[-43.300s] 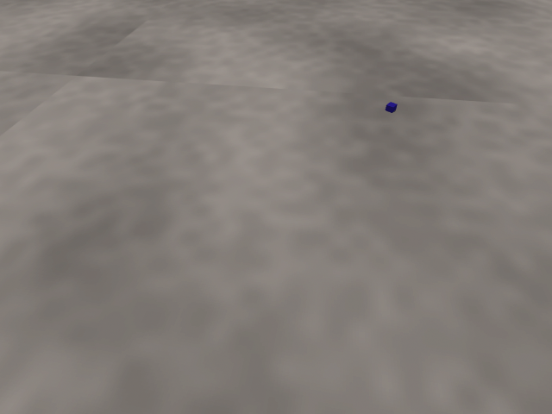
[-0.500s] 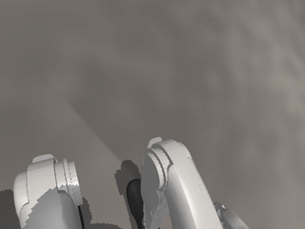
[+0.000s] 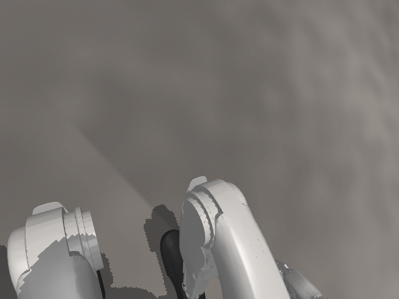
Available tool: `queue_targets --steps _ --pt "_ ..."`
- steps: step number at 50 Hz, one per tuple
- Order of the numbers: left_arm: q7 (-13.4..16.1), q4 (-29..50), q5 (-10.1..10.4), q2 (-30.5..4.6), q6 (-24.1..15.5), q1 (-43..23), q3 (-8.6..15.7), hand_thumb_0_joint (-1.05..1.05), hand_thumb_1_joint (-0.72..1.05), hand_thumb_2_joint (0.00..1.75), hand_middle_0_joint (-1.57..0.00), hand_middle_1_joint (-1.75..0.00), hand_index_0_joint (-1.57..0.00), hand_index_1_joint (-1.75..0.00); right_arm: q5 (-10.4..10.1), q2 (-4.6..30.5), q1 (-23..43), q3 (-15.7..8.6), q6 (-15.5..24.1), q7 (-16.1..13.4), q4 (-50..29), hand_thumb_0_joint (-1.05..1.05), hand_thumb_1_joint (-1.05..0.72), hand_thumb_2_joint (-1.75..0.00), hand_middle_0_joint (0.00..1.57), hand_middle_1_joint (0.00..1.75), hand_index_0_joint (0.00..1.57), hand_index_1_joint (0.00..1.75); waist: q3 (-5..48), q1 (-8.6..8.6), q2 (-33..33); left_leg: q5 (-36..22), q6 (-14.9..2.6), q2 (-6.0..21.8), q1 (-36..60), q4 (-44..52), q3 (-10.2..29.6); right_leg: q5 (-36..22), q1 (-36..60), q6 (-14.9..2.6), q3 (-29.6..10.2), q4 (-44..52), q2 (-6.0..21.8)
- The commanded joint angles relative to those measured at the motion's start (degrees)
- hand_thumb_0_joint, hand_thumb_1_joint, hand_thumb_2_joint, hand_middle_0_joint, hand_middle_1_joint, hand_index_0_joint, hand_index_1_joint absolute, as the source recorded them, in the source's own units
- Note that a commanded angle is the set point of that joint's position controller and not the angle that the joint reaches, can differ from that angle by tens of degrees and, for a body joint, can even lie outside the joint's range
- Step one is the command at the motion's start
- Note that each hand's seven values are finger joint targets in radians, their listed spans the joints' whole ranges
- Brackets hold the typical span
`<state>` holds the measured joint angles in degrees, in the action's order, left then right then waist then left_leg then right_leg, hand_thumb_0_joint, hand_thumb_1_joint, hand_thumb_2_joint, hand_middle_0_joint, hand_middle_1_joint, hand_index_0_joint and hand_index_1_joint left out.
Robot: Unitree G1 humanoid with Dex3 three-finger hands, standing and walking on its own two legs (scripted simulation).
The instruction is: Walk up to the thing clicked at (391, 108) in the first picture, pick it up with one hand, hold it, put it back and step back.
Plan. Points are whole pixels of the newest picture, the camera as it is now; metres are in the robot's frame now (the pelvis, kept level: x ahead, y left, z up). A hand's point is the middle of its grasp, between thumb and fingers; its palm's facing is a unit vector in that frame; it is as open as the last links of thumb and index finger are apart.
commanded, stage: open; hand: left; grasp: from above
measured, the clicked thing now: out of the picture +0.40 +0.39 -0.27
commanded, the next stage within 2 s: withdraw in 0.68 s
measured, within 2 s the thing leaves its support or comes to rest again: neither
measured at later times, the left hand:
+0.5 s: hand out of the picture +0.38 +0.39 -0.22, palm faces -0.48 -0.12 -0.87, open 12.7 cm
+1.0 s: hand out of the picture +0.40 +0.39 -0.21, palm faces -0.36 -0.12 -0.92, open 13.7 cm
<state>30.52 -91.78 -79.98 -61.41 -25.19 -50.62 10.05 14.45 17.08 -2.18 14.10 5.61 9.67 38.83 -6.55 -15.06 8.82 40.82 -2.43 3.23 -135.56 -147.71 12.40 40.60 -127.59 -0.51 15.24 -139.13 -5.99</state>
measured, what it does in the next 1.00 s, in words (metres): stands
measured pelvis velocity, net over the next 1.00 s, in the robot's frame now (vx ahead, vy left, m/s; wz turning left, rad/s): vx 0.00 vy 0.00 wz -0.01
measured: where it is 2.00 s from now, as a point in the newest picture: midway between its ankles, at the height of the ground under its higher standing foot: outside the picture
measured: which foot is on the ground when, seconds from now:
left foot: down 0.00-1.00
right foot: down 0.00-1.00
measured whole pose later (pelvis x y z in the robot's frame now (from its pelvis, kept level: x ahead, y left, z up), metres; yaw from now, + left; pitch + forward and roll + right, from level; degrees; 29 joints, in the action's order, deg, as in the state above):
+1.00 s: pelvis +0.00 +0.00 +0.00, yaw +0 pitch +27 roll -14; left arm 33.3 -88.1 -78.9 -59.1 -21.5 -51.1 10.2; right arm 14.3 17.5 -2.6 14.2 8.1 11.1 38.5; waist -4.4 -14.6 8.4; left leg 40.5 -2.3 3.0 -135.6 -147.2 12.7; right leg 40.2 -127.4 -0.3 15.4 -138.2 -6.1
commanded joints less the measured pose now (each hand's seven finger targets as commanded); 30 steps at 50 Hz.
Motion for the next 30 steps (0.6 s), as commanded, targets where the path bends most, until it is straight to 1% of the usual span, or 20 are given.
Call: queue_targets --steps 1,2,3,4,5,6,9,11,12,14,15,16,17,19,20,21,23,25,26,30 --pt "3.3 5.2 0.8 -16.3 -0.4 -12.0 1.4 0.00 0.00 0.55 -0.51 -0.60 -0.53 -0.58 0.2 16.9 -8.8 -4.9 0.3 -0.9 -0.3 0.00 -0.91 -0.90 0.20 0.30 0.20 0.30 36.2 -0.81 -29.0 -14.0 1.10 0.8 30.6 14.4 -1.8 -15.2 15.6 -1.10 0.0 12.1 -2.4" --pt "3.4 6.0 0.9 -15.2 -0.3 -13.0 0.5 0.00 -0.02 0.57 -0.49 -0.63 -0.51 -0.61 0.5 17.7 -8.7 -5.3 0.4 -0.8 -0.4 0.00 -0.91 -0.90 0.20 0.30 0.20 0.30 36.2 -1.22 -28.9 -13.3 1.14 0.6 30.1 14.7 -1.9 -14.7 15.8 -1.09 0.0 12.4 -2.3" --pt "3.6 6.6 1.4 -15.1 -0.3 -13.2 0.8 0.00 -0.05 0.61 -0.47 -0.64 -0.49 -0.63 0.4 17.6 -8.2 -5.3 0.6 -0.9 -0.5 0.00 -0.91 -0.90 0.20 0.30 0.20 0.30 35.8 -0.65 -29.3 -12.6 1.28 0.6 30.3 15.2 -1.8 -14.0 15.0 -1.23 0.2 12.3 -2.3" --pt "3.6 6.1 1.1 -14.5 0.0 -13.8 -1.1 0.00 -0.08 0.63 -0.47 -0.64 -0.48 -0.63 0.2 17.1 -8.4 -4.9 0.8 -0.8 0.4 0.00 -0.91 -0.90 0.20 0.30 0.20 0.30 34.2 -0.65 -30.0 -10.8 1.24 0.6 29.1 15.2 -2.0 -12.8 14.2 -1.37 -0.3 12.6 -2.4" --pt "3.8 7.2 1.2 -15.8 0.1 -13.8 0.4 0.00 -0.10 0.65 -0.45 -0.65 -0.46 -0.64 0.3 18.0 -8.3 -5.3 1.1 -0.7 -0.5 0.00 -0.91 -0.90 0.20 0.30 0.20 0.30 36.1 -0.79 -29.6 -12.2 1.46 0.7 30.7 15.5 -1.6 -13.7 15.0 -1.24 0.2 12.5 -2.3" --pt "3.8 6.1 0.6 -16.4 0.6 -12.7 0.5 0.00 -0.12 0.68 -0.44 -0.66 -0.44 -0.66 0.0 18.5 -8.4 -5.3 1.2 -0.7 -0.8 0.00 -0.91 -0.90 0.20 0.30 0.20 0.30 36.2 -0.45 -29.9 -13.1 1.53 0.8 31.9 15.5 -1.2 -14.4 14.0 -1.29 0.4 11.5 -2.1" --pt "4.3 4.2 1.1 -15.9 1.3 -9.1 1.9 0.00 -0.16 0.70 -0.40 -0.69 -0.40 -0.69 0.1 18.2 -7.9 -5.5 1.1 -0.6 -0.6 0.00 -0.91 -0.90 0.20 0.30 0.20 0.30 36.1 0.93 -30.1 -13.4 1.76 0.7 31.3 16.6 -1.2 -14.5 14.8 -1.37 0.7 11.6 -2.3" --pt "4.2 5.6 0.9 -15.7 1.7 -11.7 0.7 0.00 -0.21 0.75 -0.37 -0.71 -0.37 -0.71 0.3 17.9 -7.5 -5.2 1.2 -0.5 -0.8 0.00 -0.91 -0.90 0.20 0.30 0.20 0.30 36.6 0.08 -30.5 -12.7 1.63 0.8 30.5 16.2 -1.5 -14.4 14.8 -1.54 0.2 11.8 -2.5" --pt "4.0 7.1 1.6 -15.0 1.8 -13.7 0.3 0.00 -0.25 0.77 -0.34 -0.72 -0.34 -0.73 -0.1 17.8 -7.1 -5.2 1.4 -0.5 -1.2 0.00 -0.91 -0.90 0.20 0.30 0.20 0.30 35.8 -0.06 -30.6 -12.1 1.78 0.7 30.4 16.7 -1.0 -13.8 13.5 -1.56 0.6 11.4 -2.1" --pt "3.5 6.1 1.9 -15.0 2.1 -12.3 -0.2 0.00 -0.28 0.80 -0.32 -0.75 -0.31 -0.76 -0.2 18.1 -6.8 -5.2 1.6 -0.5 -1.5 0.00 -0.91 -0.90 0.20 0.30 0.20 0.30 35.8 -0.02 -30.7 -12.6 1.56 0.8 30.5 16.0 -1.5 -14.6 14.1 -1.33 0.2 12.0 -2.3" --pt "3.3 5.6 1.6 -15.0 2.2 -12.7 -0.7 0.00 -0.29 0.80 -0.31 -0.75 -0.30 -0.76 -0.4 18.3 -7.7 -5.2 1.8 -0.5 -1.2 0.00 -0.91 -0.90 0.20 0.30 0.20 0.30 35.2 -0.74 -29.9 -12.6 1.43 0.7 29.7 15.6 -1.6 -15.0 14.7 -1.22 0.0 12.0 -2.3" --pt "3.1 4.8 1.4 -15.5 2.4 -12.4 0.0 0.00 -0.30 0.82 -0.29 -0.77 -0.28 -0.78 -0.4 18.7 -8.5 -5.4 1.8 -0.4 -0.9 0.00 -0.90 -0.90 0.20 0.30 0.20 0.30 35.3 -1.29 -28.9 -13.3 1.52 0.7 30.5 15.7 -1.1 -15.4 14.4 -1.11 0.5 11.4 -1.9" --pt "3.2 5.5 1.9 -17.1 2.2 -11.7 1.7 0.00 -0.30 0.82 -0.28 -0.78 -0.27 -0.79 -0.6 18.8 -8.7 -5.6 1.6 -0.5 -0.3 0.00 -0.90 -0.90 0.20 0.30 0.20 0.30 35.6 -0.39 -29.4 -13.7 1.53 0.7 30.5 15.8 -1.1 -15.4 14.5 -1.15 0.5 11.6 -2.0" --pt "2.7 6.0 1.8 -15.3 2.0 -12.2 0.3 0.00 -0.33 0.84 -0.26 -0.80 -0.26 -0.80 -0.2 18.5 -8.8 -5.3 1.8 -0.3 -1.3 0.00 -0.90 -0.90 0.20 0.30 0.20 0.30 35.7 -0.97 -30.7 -14.5 1.62 0.7 31.6 16.1 -1.2 -16.0 15.4 -1.16 0.3 11.6 -1.9" --pt "2.6 4.9 2.4 -16.0 2.0 -11.7 1.3 0.00 -0.35 0.85 -0.25 -0.81 -0.25 -0.82 -0.4 18.0 -8.4 -5.3 1.7 -0.4 -0.6 0.00 -0.90 -0.90 0.20 0.30 0.20 0.30 35.4 -0.48 -29.3 -13.5 1.47 0.9 30.6 15.8 -1.1 -15.4 14.9 -1.18 0.3 12.1 -2.1" --pt "2.3 4.7 2.3 -16.3 2.0 -12.0 0.9 0.00 -0.35 0.86 -0.24 -0.82 -0.24 -0.83 -0.4 18.0 -8.8 -4.9 1.6 -0.3 -0.6 0.00 -0.90 -0.90 0.20 0.30 0.20 0.30 34.8 -1.31 -28.7 -12.6 1.19 0.7 29.3 15.5 -1.6 -14.8 15.5 -1.08 0.1 12.4 -2.2" --pt "1.8 6.9 2.9 -14.6 1.4 -13.7 -0.5 0.00 -0.40 0.89 -0.20 -0.85 -0.20 -0.86 -0.6 18.0 -8.0 -5.1 1.8 -0.5 -1.7 0.00 -0.90 -0.90 0.20 0.30 0.20 0.30 36.4 -1.01 -29.8 -12.9 1.39 0.7 30.4 15.8 -1.8 -15.1 16.5 -1.19 -0.2 12.7 -2.1" --pt "1.6 6.4 3.3 -15.2 1.0 -13.8 -0.3 0.00 -0.40 0.91 -0.19 -0.88 -0.18 -0.89 -0.4 18.2 -8.4 -4.8 1.7 -0.6 -1.2 0.00 -0.90 -0.90 0.20 0.30 0.20 0.30 36.0 -1.38 -28.9 -12.1 1.18 0.6 30.1 15.3 -1.7 -14.5 16.2 -0.99 0.2 13.0 -2.1" --pt "1.8 6.0 3.0 -17.4 0.9 -12.6 1.3 0.00 -0.41 0.92 -0.18 -0.89 -0.18 -0.89 -0.7 18.0 -8.6 -4.7 1.4 -0.7 -0.6 0.00 -0.90 -0.90 0.20 0.30 0.20 0.30 36.5 -0.54 -29.0 -12.1 1.27 0.8 29.6 15.4 -1.7 -14.4 17.2 -1.18 -0.2 13.0 -2.2" --pt "1.8 5.2 2.7 -14.6 0.4 -12.4 -0.9 0.00 -0.44 0.96 -0.15 -0.93 -0.14 -0.93 -0.5 18.0 -7.4 -4.7 1.3 -0.9 -1.4 0.00 -0.90 -0.90 0.20 0.30 0.20 0.30 34.5 -1.02 -27.7 -10.9 1.31 0.7 28.9 15.7 -1.4 -12.9 15.2 -1.27 0.3 12.8 -2.3"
